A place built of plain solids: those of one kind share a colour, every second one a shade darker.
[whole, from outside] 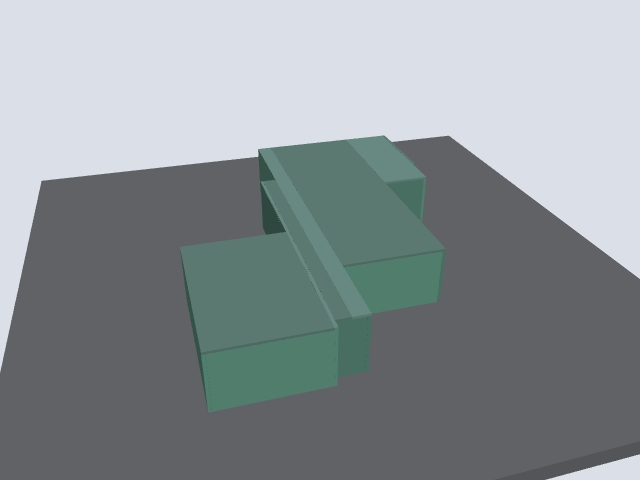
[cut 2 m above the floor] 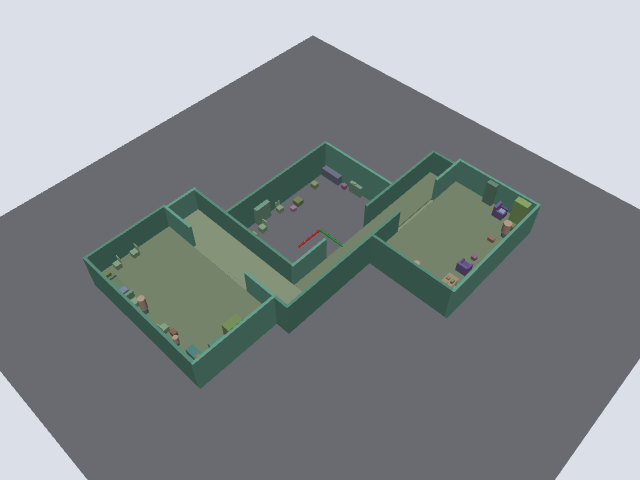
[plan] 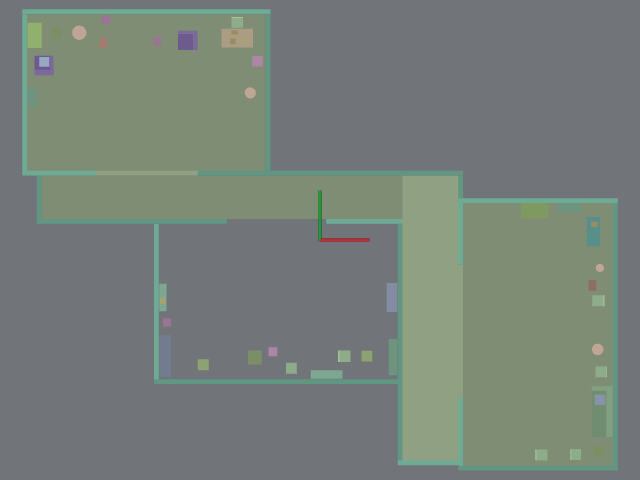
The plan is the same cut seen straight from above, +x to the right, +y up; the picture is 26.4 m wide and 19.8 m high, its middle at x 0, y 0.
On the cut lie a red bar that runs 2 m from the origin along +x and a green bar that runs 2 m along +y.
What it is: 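A storey of a split-level house; a hall and three lower rooms open beside it; the rooms' floors lie 0.95 m, 0.088 m and not at all below the hall's; a bare drop, one riser, a flush line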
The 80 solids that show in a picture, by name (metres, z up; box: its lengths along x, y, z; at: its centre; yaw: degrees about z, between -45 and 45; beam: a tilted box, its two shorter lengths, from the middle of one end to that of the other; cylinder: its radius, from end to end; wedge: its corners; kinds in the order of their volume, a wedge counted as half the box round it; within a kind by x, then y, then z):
{
 "floor_1": {"box": [9.84, 6.46, 0.91], "at": [-7.17, 6.09, 0.41]},
 "floor_2": {"box": [4.22, 0.2, 0.91], "at": [-7.15, 2.76, 0.41]},
 "floor_3": {"box": [14.89, 1.79, 1.0], "at": [-4.04, 1.76, 0.45]},
 "floor_4": {"box": [2.3, 11.75, 1.0], "at": [4.55, -3.22, 0.45]},
 "floor_5": {"box": [0.2, 5.5, 1.0], "at": [5.8, -3.78, 0.45]},
 "floor_6": {"box": [6.19, 10.84, 1.0], "at": [8.99, -3.89, 0.45]},
 "wall_1": {"box": [0.2, 6.46, 3.79], "at": [-12.19, 6.09, 1.85]},
 "wall_2": {"box": [0.2, 1.79, 3.79], "at": [-11.58, 1.76, 1.85]},
 "wall_3": {"box": [3.03, 0.2, 3.79], "at": [-10.77, 2.76, 1.85]},
 "wall_4": {"box": [7.84, 0.2, 3.79], "at": [-7.76, 0.76, 1.85]},
 "wall_5": {"box": [10.24, 0.2, 3.79], "at": [-7.17, 9.42, 1.85]},
 "wall_6": {"box": [0.2, 6.41, 3.79], "at": [-6.75, -2.54, 1.85]},
 "wall_7": {"box": [0.2, 6.46, 3.79], "at": [-2.14, 6.09, 1.85]},
 "wall_8": {"box": [10.26, 0.2, 3.79], "at": [-1.72, -5.84, 1.85]},
 "wall_9": {"box": [10.95, 0.2, 3.79], "at": [0.43, 2.76, 1.85]},
 "wall_10": {"box": [3.15, 0.2, 3.79], "at": [1.83, 0.76, 1.85]},
 "wall_11": {"box": [0.2, 3.15, 3.79], "at": [3.31, -7.52, 1.85]},
 "wall_12": {"box": [0.2, 6.41, 3.79], "at": [3.31, -2.54, 1.85]},
 "wall_13": {"box": [2.7, 0.2, 3.79], "at": [4.55, -9.19, 1.85]},
 "wall_14": {"box": [0.2, 2.56, 3.79], "at": [5.8, -7.81, 1.85]},
 "wall_15": {"box": [0.2, 2.55, 3.79], "at": [5.8, 0.25, 1.85]},
 "wall_16": {"box": [0.2, 0.93, 3.79], "at": [5.8, 2.19, 1.85]},
 "wall_17": {"box": [6.59, 0.2, 3.79], "at": [8.99, -9.41, 1.85]},
 "wall_18": {"box": [6.59, 0.2, 3.79], "at": [8.99, 1.63, 1.85]},
 "wall_19": {"box": [0.2, 10.84, 3.79], "at": [12.19, -3.89, 1.85]},
 "roof_1": {"box": [10.24, 6.66, 0.16], "at": [-7.17, 6.19, 3.82]},
 "roof_2": {"box": [18.19, 0.2, 0.16], "at": [-3.19, 2.76, 3.82]},
 "roof_3": {"box": [17.58, 0.93, 0.16], "at": [-2.89, 2.19, 3.82]},
 "roof_4": {"box": [23.97, 1.06, 0.16], "at": [0.3, 1.2, 3.82]},
 "roof_5": {"box": [19.14, 6.61, 0.16], "at": [2.72, -2.64, 3.82]},
 "roof_6": {"box": [9.08, 3.35, 0.16], "at": [7.75, -7.62, 3.82]},
 "roof_7": {"box": [6.59, 0.22, 0.16], "at": [8.99, -9.4, 3.82]},
 "case_1": {"box": [0.39, 0.76, 1.98], "at": [-11.87, 5.88, 1.85]},
 "case_2": {"box": [0.3, 1.13, 0.98], "at": [-6.48, -2.37, 0.44]},
 "case_3": {"box": [1.31, 0.35, 1.61], "at": [0.27, -5.55, 0.76]},
 "case_4": {"box": [0.35, 1.5, 1.7], "at": [3.01, -4.83, 0.8]},
 "case_5": {"box": [0.95, 0.35, 1.81], "at": [10.29, 1.33, 1.85]},
 "wardrobe_1": {"box": [0.59, 1.05, 1.97], "at": [-11.77, 8.44, 1.85]},
 "wardrobe_2": {"box": [1.13, 0.62, 2.11], "at": [8.86, 1.2, 2.0]},
 "sideboard_1": {"box": [0.49, 1.72, 0.81], "at": [-6.39, -4.78, 0.36]},
 "sideboard_2": {"box": [0.44, 1.2, 0.79], "at": [2.97, -2.37, 0.34]},
 "sofa_1": {"box": [0.61, 0.19, 0.58], "at": [11.51, -8.04, 1.24]},
 "sofa_2": {"box": [0.61, 1.72, 0.42], "at": [11.51, -7.08, 1.16]},
 "sofa_3": {"box": [0.61, 0.19, 0.58], "at": [11.51, -6.13, 1.24]},
 "sofa_4": {"box": [0.25, 2.1, 0.91], "at": [11.94, -7.08, 1.41]},
 "armchair_1": {"box": [0.15, 0.58, 0.63], "at": [-11.71, 7.31, 1.18]},
 "armchair_2": {"box": [0.8, 0.22, 0.93], "at": [-11.38, 6.91, 1.32]},
 "armchair_3": {"box": [0.49, 0.58, 0.42], "at": [-11.38, 7.31, 1.07]},
 "armchair_4": {"box": [0.15, 0.58, 0.63], "at": [-11.06, 7.31, 1.18]},
 "armchair_5": {"box": [0.63, 0.13, 0.59], "at": [-5.55, 7.91, 1.16]},
 "armchair_6": {"box": [0.63, 0.53, 0.42], "at": [-5.55, 8.24, 1.07]},
 "armchair_7": {"box": [0.63, 0.13, 0.59], "at": [-5.55, 8.57, 1.16]},
 "armchair_8": {"box": [0.19, 0.79, 0.78], "at": [-5.14, 8.24, 1.25]},
 "chair_1": {"box": [0.48, 0.41, 0.45], "at": [-3.41, 8.96, 1.09]},
 "chair_2": {"box": [0.44, 0.41, 0.46], "at": [-1.18, -5.26, 0.18]},
 "chair_3": {"box": [0.45, 0.47, 0.48], "at": [1.03, -4.79, 0.19]},
 "chair_4": {"box": [0.46, 0.46, 0.4], "at": [9.16, -8.87, 1.15]},
 "chair_5": {"box": [0.41, 0.45, 0.41], "at": [10.57, -8.85, 1.16]},
 "chair_6": {"box": [0.45, 0.46, 0.44], "at": [11.46, -2.5, 1.17]},
 "chair_7": {"box": [0.43, 0.46, 0.42], "at": [11.57, -5.44, 1.16]},
 "bush_1": {"cylinder": 0.3, "from": [-9.93, 8.55, 1.34], "to": [-9.93, 8.55, 2.2]},
 "bush_2": {"cylinder": 0.23, "from": [-2.88, 6.07, 1.26], "to": [-2.88, 6.07, 2.08]},
 "bush_3": {"cylinder": 0.24, "from": [11.45, -4.51, 1.42], "to": [11.45, -4.51, 2.47]},
 "bush_4": {"cylinder": 0.17, "from": [11.54, -1.16, 1.25], "to": [11.54, -1.16, 1.79]},
 "pouf_1": {"box": [0.44, 0.45, 0.43], "at": [-10.86, 8.54, 1.08]},
 "pouf_2": {"box": [0.45, 0.45, 0.48], "at": [-4.82, -5.15, 0.19]},
 "pouf_3": {"box": [0.58, 0.58, 0.44], "at": [-2.69, -4.84, 0.17]},
 "pouf_4": {"box": [0.45, 0.45, 0.42], "at": [1.93, -4.79, 0.16]},
 "pouf_5": {"box": [0.42, 0.42, 0.38], "at": [11.48, -8.72, 1.14]},
 "lowtable_1": {"box": [0.55, 1.21, 0.43], "at": [11.28, 0.34, 1.16]},
 "basket_1": {"box": [0.36, 0.36, 0.29], "at": [-8.82, 9.07, 1.01]},
 "basket_2": {"box": [0.33, 0.33, 0.31], "at": [-6.73, 8.2, 1.02]},
 "basket_3": {"box": [0.34, 0.34, 0.42], "at": [-6.31, -3.4, 0.16]},
 "basket_4": {"box": [0.43, 0.43, 0.3], "at": [-2.58, 7.37, 1.01]},
 "basket_5": {"box": [0.37, 0.37, 0.36], "at": [-1.95, -4.61, 0.13]},
 "toybox_1": {"box": [0.32, 0.44, 0.28], "at": [-8.94, 8.13, 1.0]},
 "toybox_2": {"box": [0.33, 0.44, 0.36], "at": [11.24, -1.88, 1.13]},
 "cushion_1": {"box": [0.41, 0.41, 0.14], "at": [-11.38, 7.35, 1.35]},
 "cushion_2": {"box": [0.44, 0.44, 0.15], "at": [11.55, -6.59, 1.45]},
 "table_1": {"box": [1.3, 0.77, 0.04], "at": [-3.41, 8.33, 1.62]}
}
